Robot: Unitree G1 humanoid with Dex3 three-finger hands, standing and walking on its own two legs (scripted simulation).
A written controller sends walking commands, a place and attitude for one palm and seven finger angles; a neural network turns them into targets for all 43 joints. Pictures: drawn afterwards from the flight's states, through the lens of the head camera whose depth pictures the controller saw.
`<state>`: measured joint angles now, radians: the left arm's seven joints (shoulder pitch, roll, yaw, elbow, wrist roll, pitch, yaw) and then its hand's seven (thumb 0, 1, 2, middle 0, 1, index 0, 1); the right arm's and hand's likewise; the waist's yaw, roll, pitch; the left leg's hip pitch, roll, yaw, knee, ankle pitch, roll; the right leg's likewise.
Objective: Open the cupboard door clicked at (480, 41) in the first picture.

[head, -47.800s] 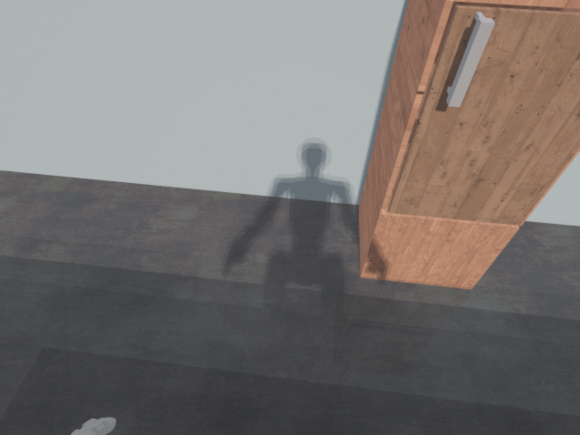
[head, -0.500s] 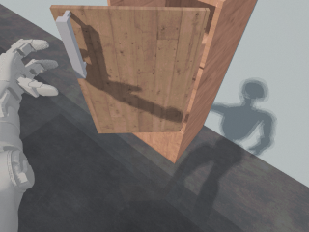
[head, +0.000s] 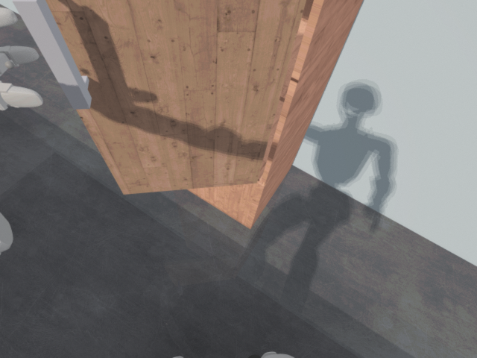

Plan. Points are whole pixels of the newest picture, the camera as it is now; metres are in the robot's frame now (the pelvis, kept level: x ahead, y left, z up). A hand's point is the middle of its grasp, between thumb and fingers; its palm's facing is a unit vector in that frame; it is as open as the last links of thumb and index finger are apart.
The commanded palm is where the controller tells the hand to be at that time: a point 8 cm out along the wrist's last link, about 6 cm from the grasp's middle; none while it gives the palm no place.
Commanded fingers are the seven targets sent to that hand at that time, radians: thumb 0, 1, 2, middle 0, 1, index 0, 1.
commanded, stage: move the hooked fingers beside the handle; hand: left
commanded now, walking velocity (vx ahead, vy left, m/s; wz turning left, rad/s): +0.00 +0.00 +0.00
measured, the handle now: (62, 49) +0.55 +0.22 +0.17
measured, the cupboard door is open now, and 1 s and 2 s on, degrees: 41 41 41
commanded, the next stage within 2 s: slide the fingers in behind the handle in 0.84 s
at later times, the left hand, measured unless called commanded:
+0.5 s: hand out of the picture +0.49 +0.29 +0.17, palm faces +0.06 -1.00 +0.03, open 14.0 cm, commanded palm +0.48 +0.33 +0.17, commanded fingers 0.00 -0.50 0.30 -0.30 -1.20 -0.30 -1.20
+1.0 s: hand (8, 69) +0.51 +0.28 +0.17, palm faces +0.04 -1.00 +0.03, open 14.0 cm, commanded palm +0.49 +0.32 +0.17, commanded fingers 0.00 -0.50 0.30 -0.30 -1.20 -0.30 -1.20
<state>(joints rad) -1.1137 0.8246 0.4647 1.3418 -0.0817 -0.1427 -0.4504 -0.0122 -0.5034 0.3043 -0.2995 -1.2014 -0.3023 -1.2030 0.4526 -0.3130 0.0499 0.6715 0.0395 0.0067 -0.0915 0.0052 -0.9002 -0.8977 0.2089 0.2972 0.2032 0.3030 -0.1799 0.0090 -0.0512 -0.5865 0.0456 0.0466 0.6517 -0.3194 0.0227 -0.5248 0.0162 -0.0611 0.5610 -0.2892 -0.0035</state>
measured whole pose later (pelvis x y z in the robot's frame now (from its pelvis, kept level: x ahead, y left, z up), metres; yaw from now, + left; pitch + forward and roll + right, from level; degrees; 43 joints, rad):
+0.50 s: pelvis +0.01 +0.00 +0.00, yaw +0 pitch +14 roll -3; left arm -1.01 0.76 0.46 1.25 -0.11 -0.14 -0.45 -0.01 -0.50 0.30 -0.30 -1.20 -0.30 -1.20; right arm 0.41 -0.29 0.05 0.63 0.04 0.05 -0.07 0.00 -0.90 -0.90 0.21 0.30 0.20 0.30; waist -0.14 0.01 -0.08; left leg -0.57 0.04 0.04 0.68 -0.35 0.03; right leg -0.50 0.02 -0.06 0.57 -0.31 0.00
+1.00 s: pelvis +0.00 +0.00 +0.00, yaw +0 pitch +15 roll -3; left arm -1.10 0.84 0.47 1.34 -0.09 -0.16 -0.45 -0.01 -0.50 0.30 -0.30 -1.20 -0.30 -1.20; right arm 0.49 -0.31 0.05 0.66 0.04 0.04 -0.08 0.00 -0.90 -0.90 0.21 0.30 0.20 0.30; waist -0.19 0.01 -0.07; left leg -0.63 0.05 0.04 0.70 -0.34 0.03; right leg -0.56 0.02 -0.06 0.59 -0.29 0.00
